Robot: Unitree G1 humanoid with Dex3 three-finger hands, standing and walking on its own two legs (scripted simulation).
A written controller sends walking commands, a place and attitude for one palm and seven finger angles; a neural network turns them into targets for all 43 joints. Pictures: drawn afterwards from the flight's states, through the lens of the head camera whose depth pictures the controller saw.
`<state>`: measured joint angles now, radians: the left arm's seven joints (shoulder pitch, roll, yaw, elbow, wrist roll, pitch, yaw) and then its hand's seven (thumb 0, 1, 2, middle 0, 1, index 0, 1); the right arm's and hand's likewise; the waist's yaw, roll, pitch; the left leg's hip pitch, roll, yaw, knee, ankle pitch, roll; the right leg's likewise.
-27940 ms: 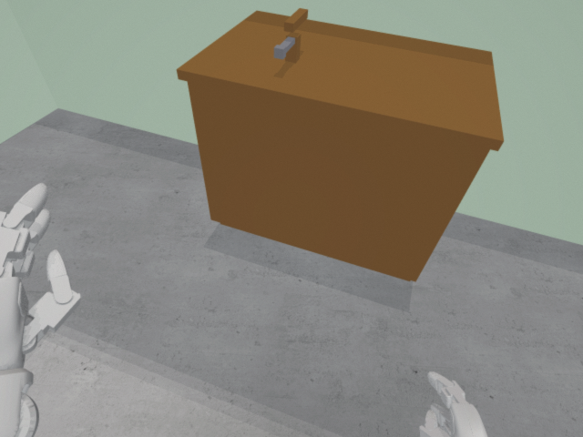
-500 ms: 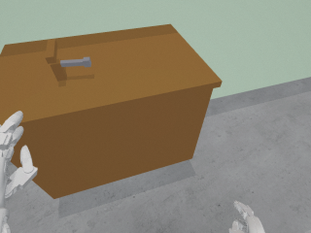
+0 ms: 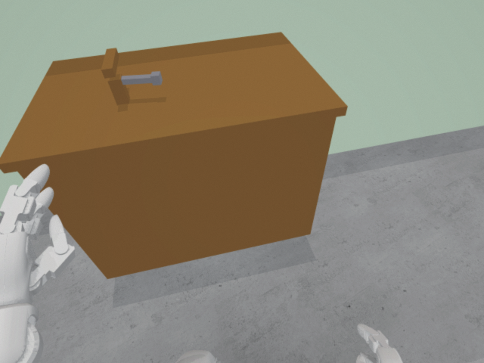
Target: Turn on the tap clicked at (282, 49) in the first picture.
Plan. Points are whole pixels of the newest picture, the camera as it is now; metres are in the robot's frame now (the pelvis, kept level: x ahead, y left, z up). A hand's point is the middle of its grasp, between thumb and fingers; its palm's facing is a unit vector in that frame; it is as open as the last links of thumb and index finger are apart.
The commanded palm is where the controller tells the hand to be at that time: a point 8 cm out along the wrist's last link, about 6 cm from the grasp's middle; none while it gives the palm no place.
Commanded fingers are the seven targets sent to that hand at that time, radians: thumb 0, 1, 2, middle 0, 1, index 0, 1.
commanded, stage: stop stepping back and stand still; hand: left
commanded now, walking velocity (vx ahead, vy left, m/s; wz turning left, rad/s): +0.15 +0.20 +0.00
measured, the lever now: (156, 78) +0.81 +0.30 +0.09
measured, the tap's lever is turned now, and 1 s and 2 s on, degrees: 80 80 80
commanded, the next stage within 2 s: stand and check the lever's angle in 1.34 s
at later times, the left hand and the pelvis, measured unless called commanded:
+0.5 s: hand (105, 256) +0.20 +0.18 +0.17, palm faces +0.38 -0.85 -0.37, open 7.5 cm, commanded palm +0.15 +0.23 +0.20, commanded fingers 0.00 0.90 0.90 -0.20 -0.30 -0.20 -0.30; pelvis -0.01 -0.05 +0.01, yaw +1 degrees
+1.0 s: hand (82, 227) +0.24 +0.21 +0.18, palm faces +0.39 -0.85 -0.35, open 7.5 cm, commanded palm +0.18 +0.26 +0.20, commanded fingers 0.00 0.90 0.90 -0.20 -0.30 -0.20 -0.30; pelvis +0.02 -0.02 +0.02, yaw -1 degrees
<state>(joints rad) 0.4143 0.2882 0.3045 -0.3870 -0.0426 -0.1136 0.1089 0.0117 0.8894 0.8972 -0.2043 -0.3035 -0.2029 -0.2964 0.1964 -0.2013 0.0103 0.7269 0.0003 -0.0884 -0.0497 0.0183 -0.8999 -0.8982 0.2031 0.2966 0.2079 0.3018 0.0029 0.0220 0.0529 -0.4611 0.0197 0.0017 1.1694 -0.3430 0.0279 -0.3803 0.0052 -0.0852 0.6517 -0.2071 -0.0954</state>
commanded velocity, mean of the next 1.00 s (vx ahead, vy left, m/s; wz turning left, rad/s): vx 0.03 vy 0.03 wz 0.00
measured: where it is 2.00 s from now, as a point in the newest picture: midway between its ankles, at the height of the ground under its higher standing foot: outside the picture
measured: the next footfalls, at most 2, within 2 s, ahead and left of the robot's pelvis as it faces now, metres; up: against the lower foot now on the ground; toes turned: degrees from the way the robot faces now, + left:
left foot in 0.16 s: +0.03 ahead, +0.12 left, +0.00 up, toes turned +2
right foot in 0.38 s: +0.06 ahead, -0.13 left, +0.00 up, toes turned -4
